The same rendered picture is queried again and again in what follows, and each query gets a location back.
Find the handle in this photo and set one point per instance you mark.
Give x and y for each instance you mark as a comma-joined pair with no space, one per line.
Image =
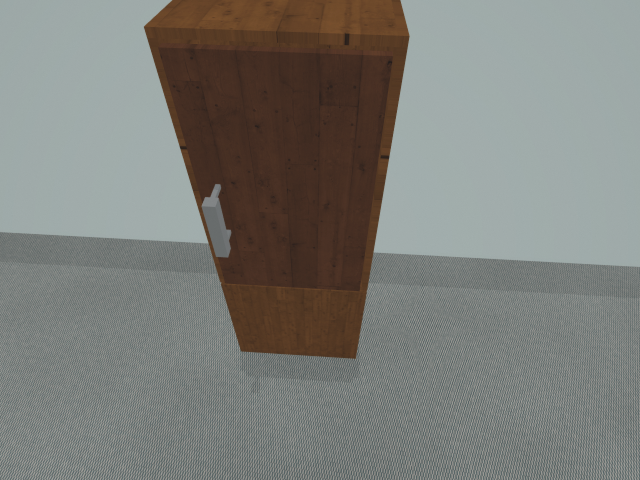
215,222

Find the cupboard door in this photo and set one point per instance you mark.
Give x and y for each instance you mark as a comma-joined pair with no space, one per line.
293,137

